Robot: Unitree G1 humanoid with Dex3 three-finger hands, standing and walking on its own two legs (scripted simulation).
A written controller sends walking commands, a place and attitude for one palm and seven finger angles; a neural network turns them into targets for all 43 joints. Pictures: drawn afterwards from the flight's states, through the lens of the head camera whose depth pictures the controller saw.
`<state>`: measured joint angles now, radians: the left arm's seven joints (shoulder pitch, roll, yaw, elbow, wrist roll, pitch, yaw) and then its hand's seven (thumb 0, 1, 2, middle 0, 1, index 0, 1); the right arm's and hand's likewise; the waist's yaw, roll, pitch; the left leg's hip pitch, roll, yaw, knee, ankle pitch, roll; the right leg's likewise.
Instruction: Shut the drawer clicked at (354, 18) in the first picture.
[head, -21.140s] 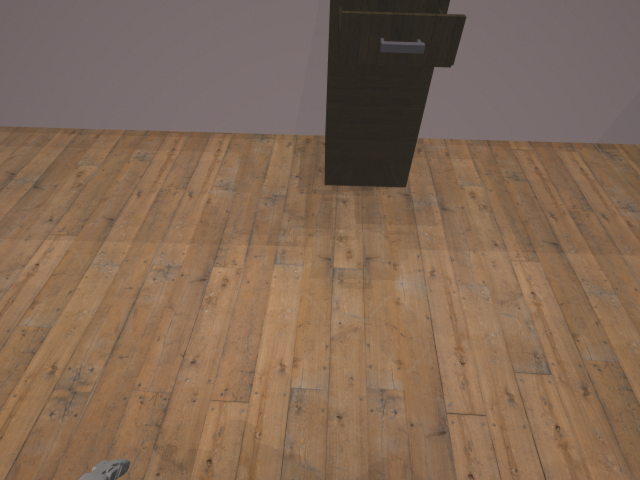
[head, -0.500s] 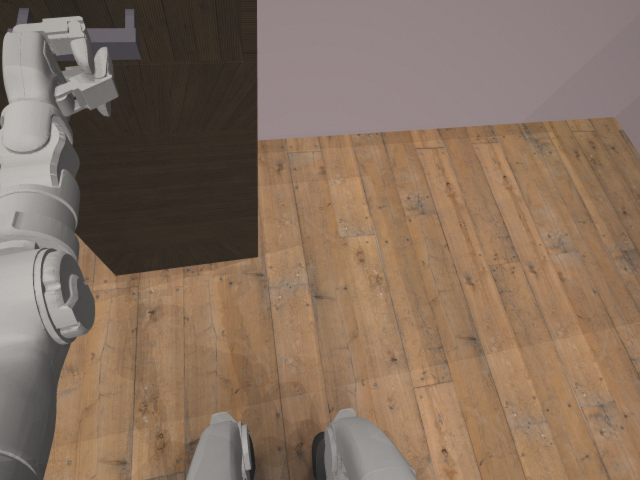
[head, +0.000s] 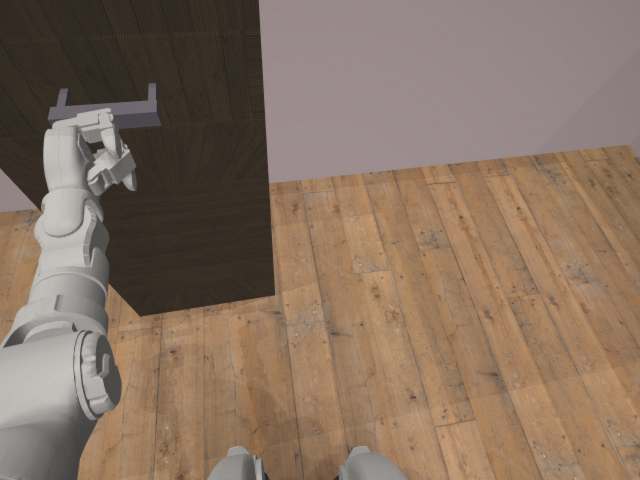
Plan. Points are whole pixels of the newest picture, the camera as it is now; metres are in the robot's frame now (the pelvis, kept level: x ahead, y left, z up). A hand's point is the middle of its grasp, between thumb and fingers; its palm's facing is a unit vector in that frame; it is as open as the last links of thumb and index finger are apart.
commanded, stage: pull the fist back off the drawer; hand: left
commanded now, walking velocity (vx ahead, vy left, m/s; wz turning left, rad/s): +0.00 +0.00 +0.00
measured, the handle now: (108, 105) +0.59 +0.24 +0.09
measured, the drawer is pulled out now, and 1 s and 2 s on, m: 0.00 0.00 0.00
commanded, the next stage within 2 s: draw the hand back to the body in 0.04 s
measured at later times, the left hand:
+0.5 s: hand (74, 209) +0.40 +0.23 +0.12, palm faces +0.17 -0.99 -0.02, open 3.3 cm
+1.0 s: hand out of the picture +0.26 +0.23 +0.18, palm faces +0.36 -0.90 -0.26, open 3.3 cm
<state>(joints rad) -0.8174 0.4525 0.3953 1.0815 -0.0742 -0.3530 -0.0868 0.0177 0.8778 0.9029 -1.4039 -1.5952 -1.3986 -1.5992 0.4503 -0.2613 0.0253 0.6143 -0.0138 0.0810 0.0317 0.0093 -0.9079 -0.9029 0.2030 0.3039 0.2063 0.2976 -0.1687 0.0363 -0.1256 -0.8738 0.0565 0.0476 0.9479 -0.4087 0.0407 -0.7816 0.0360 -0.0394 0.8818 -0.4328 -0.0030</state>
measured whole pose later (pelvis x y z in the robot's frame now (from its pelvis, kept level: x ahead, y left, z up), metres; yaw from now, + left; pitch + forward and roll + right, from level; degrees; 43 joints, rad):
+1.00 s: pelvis +0.01 -0.01 +0.05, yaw +3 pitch -3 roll +0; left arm 0.15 0.31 0.18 -0.08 -0.09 -0.06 0.10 0.02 0.90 0.90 -1.41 -1.59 -1.40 -1.60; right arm 0.19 -0.24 0.05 0.58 0.03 -0.02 -0.07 0.02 -0.91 -0.90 0.20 0.30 0.21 0.30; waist 0.04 0.05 0.00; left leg -0.20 0.00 0.05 0.48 -0.24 0.03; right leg -0.12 0.00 -0.04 0.45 -0.29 -0.01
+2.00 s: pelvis +0.00 +0.00 +0.06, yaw +2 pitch +1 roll -1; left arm 0.65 0.40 0.33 -0.56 -0.06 -0.15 0.09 0.01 0.89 0.90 -1.41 -1.59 -1.40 -1.60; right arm 0.17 -0.23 -0.02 0.52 0.01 0.05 -0.06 0.02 -0.91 -0.90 0.20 0.30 0.20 0.30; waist 0.00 0.03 0.05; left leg -0.27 0.00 0.06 0.46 -0.20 0.04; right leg -0.20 0.00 -0.02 0.43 -0.24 0.01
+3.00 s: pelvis -0.20 +0.01 +0.03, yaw +0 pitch -2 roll -3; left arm 0.54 0.48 0.41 -0.60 -0.08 -0.26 0.11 0.01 0.89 0.90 -1.41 -1.59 -1.41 -1.60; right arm 0.15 -0.16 0.01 0.61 -0.01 -0.09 -0.05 0.02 -0.91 -0.90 0.20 0.30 0.21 0.30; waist -0.02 0.00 0.04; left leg -0.48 0.02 0.04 0.39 0.09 0.06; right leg -0.20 0.08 0.01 0.68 -0.56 0.00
